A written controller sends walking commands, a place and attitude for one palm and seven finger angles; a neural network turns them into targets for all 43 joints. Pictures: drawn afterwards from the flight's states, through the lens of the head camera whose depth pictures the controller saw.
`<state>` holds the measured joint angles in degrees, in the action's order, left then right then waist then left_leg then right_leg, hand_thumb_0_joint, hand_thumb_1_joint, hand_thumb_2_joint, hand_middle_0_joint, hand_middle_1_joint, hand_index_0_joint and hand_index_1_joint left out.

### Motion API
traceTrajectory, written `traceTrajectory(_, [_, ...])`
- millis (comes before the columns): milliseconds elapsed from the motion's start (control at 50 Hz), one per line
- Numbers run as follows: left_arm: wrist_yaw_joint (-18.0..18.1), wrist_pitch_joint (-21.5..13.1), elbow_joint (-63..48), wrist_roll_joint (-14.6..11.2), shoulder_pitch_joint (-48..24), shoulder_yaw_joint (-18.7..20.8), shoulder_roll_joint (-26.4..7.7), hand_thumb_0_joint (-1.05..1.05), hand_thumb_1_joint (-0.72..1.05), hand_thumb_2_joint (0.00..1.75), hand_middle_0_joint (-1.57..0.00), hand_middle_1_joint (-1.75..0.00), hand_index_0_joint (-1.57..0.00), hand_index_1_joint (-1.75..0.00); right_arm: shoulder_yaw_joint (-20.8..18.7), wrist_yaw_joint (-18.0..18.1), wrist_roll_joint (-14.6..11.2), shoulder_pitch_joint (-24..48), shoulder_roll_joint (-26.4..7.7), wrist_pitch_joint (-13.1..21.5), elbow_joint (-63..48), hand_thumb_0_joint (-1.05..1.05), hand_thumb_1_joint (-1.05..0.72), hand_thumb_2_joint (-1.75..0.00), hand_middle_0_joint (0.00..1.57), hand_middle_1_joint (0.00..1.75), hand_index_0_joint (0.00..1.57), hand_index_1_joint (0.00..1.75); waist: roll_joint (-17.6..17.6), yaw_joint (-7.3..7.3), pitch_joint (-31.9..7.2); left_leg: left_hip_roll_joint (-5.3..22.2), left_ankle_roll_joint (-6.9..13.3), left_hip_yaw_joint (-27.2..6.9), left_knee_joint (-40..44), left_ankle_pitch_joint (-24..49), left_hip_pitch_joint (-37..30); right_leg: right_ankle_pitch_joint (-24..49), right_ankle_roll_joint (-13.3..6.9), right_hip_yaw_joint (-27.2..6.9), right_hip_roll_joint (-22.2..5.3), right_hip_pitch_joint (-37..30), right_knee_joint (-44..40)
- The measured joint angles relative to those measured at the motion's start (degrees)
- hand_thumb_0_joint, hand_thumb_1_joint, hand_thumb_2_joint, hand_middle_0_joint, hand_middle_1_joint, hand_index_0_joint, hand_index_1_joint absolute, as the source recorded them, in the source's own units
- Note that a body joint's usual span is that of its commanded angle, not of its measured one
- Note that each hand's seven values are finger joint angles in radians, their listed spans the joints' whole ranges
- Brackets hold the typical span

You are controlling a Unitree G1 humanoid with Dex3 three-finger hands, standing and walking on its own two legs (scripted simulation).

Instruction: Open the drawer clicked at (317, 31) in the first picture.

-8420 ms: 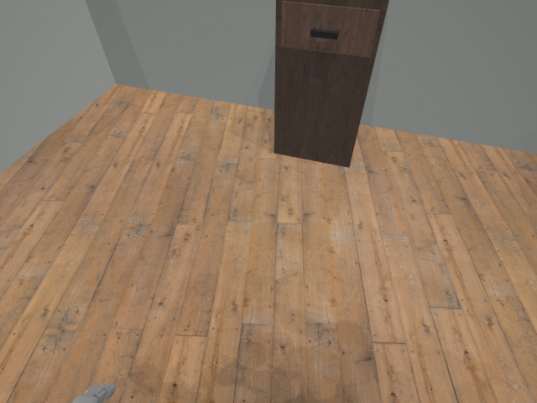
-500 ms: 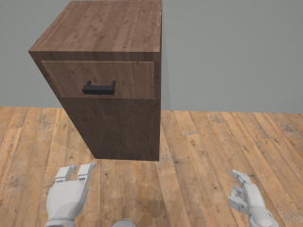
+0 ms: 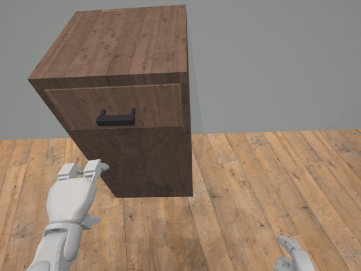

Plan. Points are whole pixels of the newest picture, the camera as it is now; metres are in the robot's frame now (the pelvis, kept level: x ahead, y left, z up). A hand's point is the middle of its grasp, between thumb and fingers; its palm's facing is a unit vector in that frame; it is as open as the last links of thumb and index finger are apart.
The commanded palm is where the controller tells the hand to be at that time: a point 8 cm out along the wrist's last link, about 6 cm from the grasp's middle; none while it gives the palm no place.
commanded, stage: raise the hand with hooked fingers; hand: left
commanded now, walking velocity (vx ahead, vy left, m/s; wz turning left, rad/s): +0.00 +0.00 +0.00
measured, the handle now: (117, 115) +0.54 +0.27 -0.02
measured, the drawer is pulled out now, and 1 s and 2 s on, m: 0.00 0.00 0.00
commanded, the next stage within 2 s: move the hooked fingers above the handle in 0.92 s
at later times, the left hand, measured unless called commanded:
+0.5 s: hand (69, 160) +0.30 +0.27 +0.09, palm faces +0.07 -0.08 -0.99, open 13.8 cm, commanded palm +0.28 +0.27 +0.15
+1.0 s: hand (76, 161) +0.30 +0.25 +0.10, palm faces +0.09 -0.08 -0.99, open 13.9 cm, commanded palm +0.27 +0.26 +0.15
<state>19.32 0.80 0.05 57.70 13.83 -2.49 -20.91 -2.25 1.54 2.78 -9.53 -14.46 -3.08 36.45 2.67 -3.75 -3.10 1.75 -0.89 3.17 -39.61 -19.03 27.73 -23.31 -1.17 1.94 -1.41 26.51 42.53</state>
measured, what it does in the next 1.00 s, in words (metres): stands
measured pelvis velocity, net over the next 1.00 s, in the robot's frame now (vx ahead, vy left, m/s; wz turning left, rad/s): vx -0.01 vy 0.01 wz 0.01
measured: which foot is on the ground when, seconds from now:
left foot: down 0.00-1.00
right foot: down 0.00-1.00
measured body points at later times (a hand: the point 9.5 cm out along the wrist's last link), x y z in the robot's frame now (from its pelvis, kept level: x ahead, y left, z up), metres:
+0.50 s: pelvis +0.00 +0.02 +0.02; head +0.02 -0.01 +0.47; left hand +0.29 +0.27 +0.15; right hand +0.21 -0.18 -0.09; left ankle +0.01 +0.13 -0.72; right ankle -0.02 -0.10 -0.72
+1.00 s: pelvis -0.01 +0.01 +0.02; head +0.02 -0.02 +0.47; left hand +0.29 +0.26 +0.15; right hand +0.18 -0.22 -0.10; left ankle +0.01 +0.13 -0.72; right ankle -0.02 -0.10 -0.72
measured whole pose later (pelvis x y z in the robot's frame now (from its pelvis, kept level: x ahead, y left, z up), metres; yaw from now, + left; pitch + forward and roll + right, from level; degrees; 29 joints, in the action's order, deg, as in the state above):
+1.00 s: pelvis -0.01 +0.01 +0.02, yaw +1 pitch +3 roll +1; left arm 9.8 3.7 6.5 54.3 -5.0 -4.1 -24.4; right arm -1.8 1.4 -0.7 -7.9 -14.7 -4.8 38.4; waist 4.6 -4.6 -0.9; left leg 0.8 0.1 2.7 -28.5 -13.4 17.9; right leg -17.2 -0.2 2.6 -1.8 16.0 30.4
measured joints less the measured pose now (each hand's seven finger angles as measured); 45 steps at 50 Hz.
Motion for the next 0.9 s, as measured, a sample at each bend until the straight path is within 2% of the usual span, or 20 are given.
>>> traceTrajectory(60, [2.0, 0.48, -0.03, 0.05, -1.84, 0.56, -0.22, 0.0, -0.12, 0.46, -0.3, -0.96, -0.29, -0.96, -1.12, -0.3, -0.06, 0.71, -0.68, 0.0, 0.47, 0.02, -0.91, -0.89, 0.21, 0.3, 0.2, 0.3, 0.37, -0.12, -0.12, -0.29, 0.43, -0.32, -0.83, -0.53, 0.37, -0.17, 0.43, 0.3, -0.3, -0.21, -0.03])
traceTrajectory(120, [1.94, 2.86, 1.07, -0.59, -4.86, 0.31, -0.18, 0.0, -0.19, 0.43, -0.3, -1.0, -0.3, -1.0, -1.46, -0.47, -0.66, 1.97, -0.78, -0.23, 0.73, 0.02, -0.91, -0.9, 0.2, 0.3, 0.2, 0.3, 0.84, -0.14, -0.33, -0.62, 0.9, -0.32, -0.78, -0.68, -0.08, -0.04, 0.89, 0.31, -0.61, -0.94, -0.59])
traceTrajectory(200, [-1.27, 6.55, 2.13, -1.6, -8.76, -1.25, -0.39, 0.0, -0.28, 0.39, -0.31, -1.06, -0.3, -1.06, -0.77, -0.37, -1.59, 3.4, -0.03, -0.8, 0.28, 0.02, -0.91, -0.9, 0.2, 0.3, 0.2, 0.3, 1.13, -0.25, -0.53, -1.06, 1.39, 0.08, 0.99, -0.12, -2.13, 0.71, 1.41, -0.04, -0.98, -2.95, -2.47])
traceTrajectory(280, [-5.34, 8.17, 2.08, -2.06, -11.49, -2.75, -0.92, 0.0, -0.37, 0.35, -0.31, -1.12, -0.31, -1.12, 0.56, -0.34, -2.1, 4.29, 1.01, -1.4, -0.7, 0.02, -0.91, -0.9, 0.2, 0.3, 0.2, 0.3, 1.25, -0.36, -0.37, -1.43, 1.71, 0.39, 3.42, 0.8, -4.74, 1.75, 1.79, -0.29, -1.25, -5.48, -4.91])
traceTrajectory(500, [-12.07, 7.19, 4.78, -2.7, -18.81, -2.69, -3.65, 0.0, -0.48, 0.3, -0.32, -1.19, -0.31, -1.19, 2.79, -0.18, -2.81, 4.05, 2.04, -2.52, -0.85, 0.01, -0.9, -0.89, 0.21, 0.3, 0.2, 0.3, 1.25, -1.28, 1.64, -1.72, 1.83, -0.26, 8.34, 3.44, -9.22, 4.49, 1.9, 0.48, -1.27, -10.49, -10.41])
traceTrajectory(600, [-13.86, 5.8, 5.61, -3.48, -20.98, -2.31, -4.47, 0.0, -0.49, 0.3, -0.32, -1.2, -0.31, -1.2, 2.54, -0.04, -2.97, 2.99, 1.4, -2.59, 0.0, 0.01, -0.9, -0.89, 0.21, 0.3, 0.2, 0.3, 1.61, -1.16, 2.05, -1.72, 1.78, -0.52, 9.76, 4.35, -10.03, 5.4, 1.84, 0.76, -1.19, -11.42, -11.96])
traceTrajectory(680, [-14.95, 4.55, 5.6, -4.37, -19.86, -1.68, -4.22, 0.0, -0.49, 0.3, -0.32, -1.2, -0.31, -1.2, 2.14, -0.32, -3.07, 2.03, 0.71, -2.76, 0.14, 0.01, -0.9, -0.89, 0.21, 0.3, 0.2, 0.3, 1.82, -0.77, 2.16, -1.58, 1.72, -0.18, 10.79, 4.9, -10.48, 5.95, 1.79, 0.43, -1.03, -11.57, -12.71])
traceTrajectory(760, [-14.57, 2.63, 5.11, -4.31, -17.97, -1.56, -3.92, 0.0, -0.49, 0.3, -0.32, -1.2, -0.31, -1.2, 1.56, -0.4, -2.98, 1.11, 0.05, -2.54, 0.28, 0.01, -0.91, -0.89, 0.21, 0.3, 0.2, 0.3, 1.71, -0.65, 2.42, -1.43, 1.59, -0.03, 11.22, 5.23, -10.5, 6.16, 1.64, 0.27, -0.87, -11.36, -12.82])
traceTrajectory(900, [-10.65, 0.78, 5.25, -3.31, -17.69, -1.46, -3.6, 0.0, -0.49, 0.3, -0.32, -1.2, -0.32, -1.2, 0.52, -0.21, -3.1, 0.91, -0.33, -1.79, 1.46, 0.02, -0.91, -0.89, 0.2, 0.3, 0.2, 0.3, 1.45, -0.96, 2.68, -1.15, 1.21, -0.39, 10.92, 5.47, -9.78, 6.09, 1.2, 0.59, -0.58, -10.6, -12.22])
